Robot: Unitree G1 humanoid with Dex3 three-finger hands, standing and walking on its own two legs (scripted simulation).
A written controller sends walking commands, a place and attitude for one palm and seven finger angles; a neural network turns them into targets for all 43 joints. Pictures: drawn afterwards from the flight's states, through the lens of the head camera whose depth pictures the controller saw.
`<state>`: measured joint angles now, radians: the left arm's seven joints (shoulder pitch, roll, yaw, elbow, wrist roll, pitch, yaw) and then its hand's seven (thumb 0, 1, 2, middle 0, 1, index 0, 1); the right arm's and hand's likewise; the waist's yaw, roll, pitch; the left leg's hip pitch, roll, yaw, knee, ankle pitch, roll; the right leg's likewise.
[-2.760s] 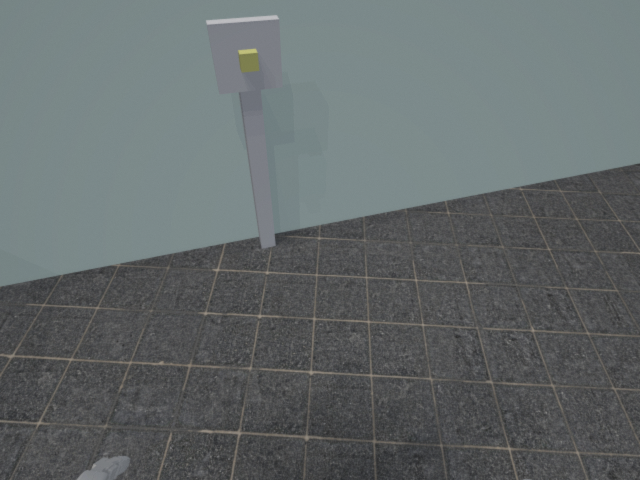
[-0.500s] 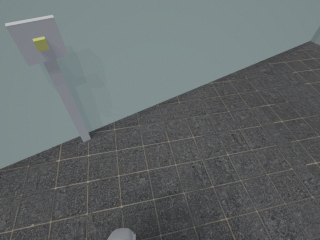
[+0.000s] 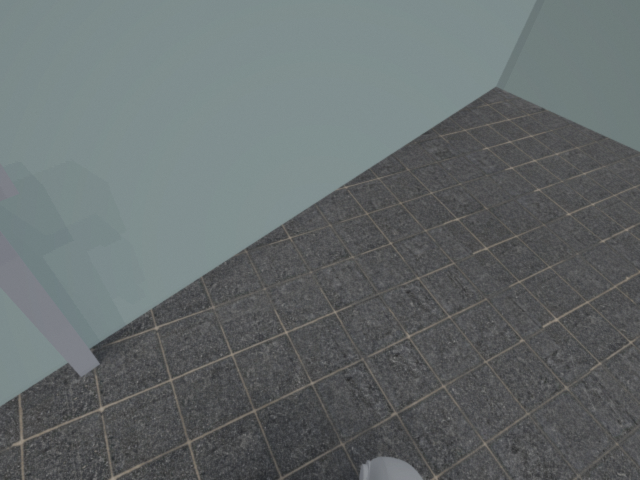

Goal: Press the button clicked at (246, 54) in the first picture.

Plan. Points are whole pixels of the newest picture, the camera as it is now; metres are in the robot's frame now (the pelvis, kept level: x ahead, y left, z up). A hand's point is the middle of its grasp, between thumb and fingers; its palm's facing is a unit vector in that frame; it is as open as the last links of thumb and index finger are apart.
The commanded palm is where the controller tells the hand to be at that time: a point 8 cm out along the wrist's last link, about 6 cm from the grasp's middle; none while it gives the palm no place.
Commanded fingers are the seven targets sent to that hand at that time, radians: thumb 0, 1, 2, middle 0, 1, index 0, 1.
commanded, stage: walk to a spot facing it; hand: left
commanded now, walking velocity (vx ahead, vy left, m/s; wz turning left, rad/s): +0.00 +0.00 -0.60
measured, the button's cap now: out of the picture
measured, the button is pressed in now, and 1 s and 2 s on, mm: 0 0 0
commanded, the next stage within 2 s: turn to face it in 0.36 s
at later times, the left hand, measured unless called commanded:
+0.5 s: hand (244, 411) +0.25 +0.12 -0.18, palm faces -0.26 -0.94 -0.24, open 7.4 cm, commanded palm none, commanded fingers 0.00 0.90 0.90 -0.20 -0.30 -0.20 -0.30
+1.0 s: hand (188, 436) +0.21 +0.20 -0.17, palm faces -0.09 -0.97 -0.23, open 7.4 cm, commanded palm none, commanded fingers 0.00 0.90 0.90 -0.20 -0.30 -0.20 -0.30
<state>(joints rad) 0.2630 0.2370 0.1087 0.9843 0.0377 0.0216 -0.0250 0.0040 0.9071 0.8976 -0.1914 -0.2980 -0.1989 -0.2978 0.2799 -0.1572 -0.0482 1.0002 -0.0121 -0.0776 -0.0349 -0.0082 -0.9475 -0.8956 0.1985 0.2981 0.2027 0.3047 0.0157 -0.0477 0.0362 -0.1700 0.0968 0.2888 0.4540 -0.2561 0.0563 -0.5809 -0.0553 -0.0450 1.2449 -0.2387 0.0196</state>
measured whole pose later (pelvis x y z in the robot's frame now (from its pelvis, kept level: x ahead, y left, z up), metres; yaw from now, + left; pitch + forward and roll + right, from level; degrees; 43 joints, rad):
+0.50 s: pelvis +0.09 -0.03 -0.02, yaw -17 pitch -1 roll +0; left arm 0.14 0.18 0.07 0.92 0.02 0.01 0.02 0.00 0.90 0.90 -0.20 -0.30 -0.20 -0.30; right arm 0.23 -0.16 -0.06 0.98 -0.01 0.05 -0.02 0.01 -0.91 -0.90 0.20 0.30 0.20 0.30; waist -0.03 0.03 0.11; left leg -0.45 0.16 0.08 1.21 -0.46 -0.07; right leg -0.35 0.04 -0.08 0.61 -0.25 -0.07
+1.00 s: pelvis +0.12 +0.00 +0.00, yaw -8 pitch +2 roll -2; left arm 0.20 0.21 0.09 0.97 0.02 0.05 0.01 0.00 0.90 0.90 -0.19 -0.30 -0.20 -0.30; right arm 0.26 -0.17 -0.05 0.98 -0.02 0.02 -0.01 0.01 -0.92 -0.90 0.20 0.30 0.20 0.30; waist -0.02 0.00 0.07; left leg -0.31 0.00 -0.03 0.44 -0.16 0.03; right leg -0.42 -0.03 -0.01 0.96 -0.43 0.06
